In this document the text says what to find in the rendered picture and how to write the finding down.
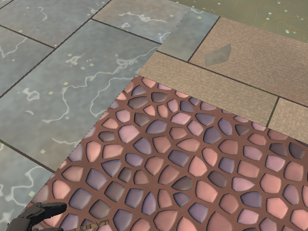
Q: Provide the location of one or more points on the left robot hand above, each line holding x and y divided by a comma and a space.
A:
35, 214

